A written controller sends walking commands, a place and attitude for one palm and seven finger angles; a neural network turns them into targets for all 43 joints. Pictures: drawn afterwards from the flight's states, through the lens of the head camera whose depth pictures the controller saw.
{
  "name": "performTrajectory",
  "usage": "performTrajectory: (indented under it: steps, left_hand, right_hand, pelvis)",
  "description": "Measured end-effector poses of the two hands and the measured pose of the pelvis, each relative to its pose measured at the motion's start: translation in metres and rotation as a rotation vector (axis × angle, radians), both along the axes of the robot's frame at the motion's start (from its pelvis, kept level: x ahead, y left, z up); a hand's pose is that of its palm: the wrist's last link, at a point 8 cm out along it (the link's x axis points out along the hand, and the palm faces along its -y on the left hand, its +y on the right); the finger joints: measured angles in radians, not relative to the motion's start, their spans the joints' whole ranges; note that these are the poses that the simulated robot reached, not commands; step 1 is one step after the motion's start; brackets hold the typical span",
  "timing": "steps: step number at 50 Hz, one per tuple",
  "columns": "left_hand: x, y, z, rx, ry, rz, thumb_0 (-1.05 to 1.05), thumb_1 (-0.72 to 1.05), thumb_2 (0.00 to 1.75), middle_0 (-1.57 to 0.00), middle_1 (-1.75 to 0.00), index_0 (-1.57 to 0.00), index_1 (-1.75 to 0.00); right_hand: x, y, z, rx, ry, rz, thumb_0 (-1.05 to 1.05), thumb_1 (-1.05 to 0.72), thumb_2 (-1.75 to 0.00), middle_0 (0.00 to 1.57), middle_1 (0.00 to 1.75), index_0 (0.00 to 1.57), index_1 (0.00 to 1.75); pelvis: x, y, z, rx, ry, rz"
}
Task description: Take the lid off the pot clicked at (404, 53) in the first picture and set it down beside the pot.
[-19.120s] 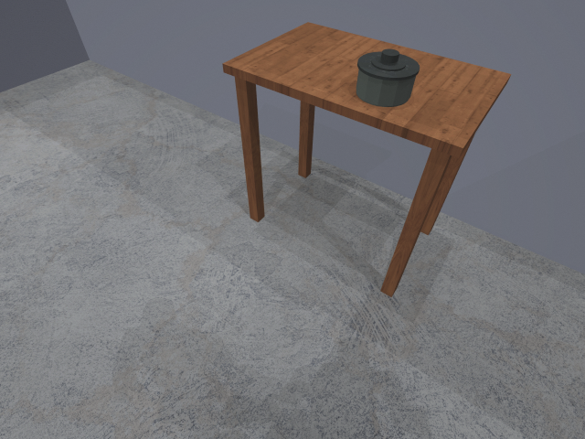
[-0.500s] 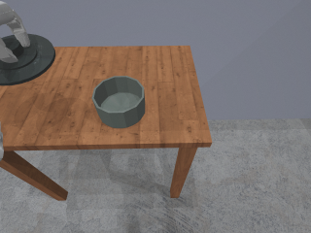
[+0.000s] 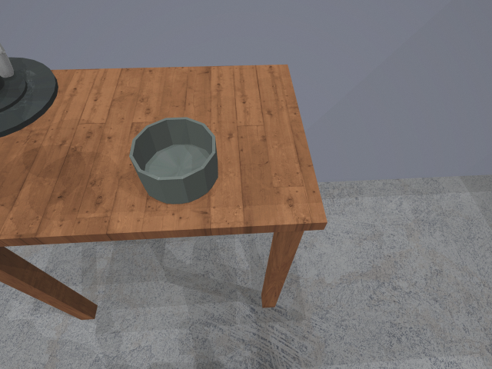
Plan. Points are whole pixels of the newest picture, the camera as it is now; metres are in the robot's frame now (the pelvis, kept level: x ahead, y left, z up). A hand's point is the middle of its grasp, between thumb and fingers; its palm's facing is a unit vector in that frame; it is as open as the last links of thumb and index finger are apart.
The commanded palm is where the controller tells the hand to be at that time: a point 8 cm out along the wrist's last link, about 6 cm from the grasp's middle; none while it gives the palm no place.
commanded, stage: lower the lid onto the table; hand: left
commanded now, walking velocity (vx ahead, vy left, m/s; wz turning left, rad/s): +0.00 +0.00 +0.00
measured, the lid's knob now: out of the picture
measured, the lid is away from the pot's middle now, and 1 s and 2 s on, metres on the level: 0.23 0.24 0.23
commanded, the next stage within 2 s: none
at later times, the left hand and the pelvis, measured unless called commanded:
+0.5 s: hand out of the picture +0.45 +0.35 +0.20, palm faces -0.35 -0.16 -0.92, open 7.5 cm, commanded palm +0.46 +0.34 +0.27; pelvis +0.00 +0.01 +0.00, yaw +0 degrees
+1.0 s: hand out of the picture +0.44 +0.34 +0.17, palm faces -0.39 -0.16 -0.91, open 7.5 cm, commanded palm +0.46 +0.34 +0.23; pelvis -0.01 +0.01 -0.01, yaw +0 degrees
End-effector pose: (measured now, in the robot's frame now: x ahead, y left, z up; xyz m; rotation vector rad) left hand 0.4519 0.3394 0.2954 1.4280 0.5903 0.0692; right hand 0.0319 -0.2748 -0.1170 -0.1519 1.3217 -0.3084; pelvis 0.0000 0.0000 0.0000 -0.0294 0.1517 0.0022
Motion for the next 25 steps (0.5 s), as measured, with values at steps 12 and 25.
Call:
performTrajectory:
  steps: [12,25]
  left_hand:
    - [0.001,0.003,-0.022,-0.013,0.033,-0.011,0.01,0.28,0.66,-0.64,-0.98,-0.65,-0.99]
    - [-0.003,0.008,-0.034,-0.003,0.05,-0.028,0.01,0.28,0.66,-0.64,-0.98,-0.65,-0.99]
  right_hand:
    - [0.007,0.005,0.001,0.001,-0.034,0.003,0.0,-0.91,-0.9,0.2,0.3,0.2,0.3]
    - [0.004,0.009,0.0,-0.007,-0.016,0.015,0.0,-0.9,-0.9,0.2,0.3,0.2,0.3]
  pelvis:
    - [-0.001,0.002,-0.001,-0.002,0.003,-0.006]
    - [-0.003,0.007,-0.003,-0.006,0.01,0.008]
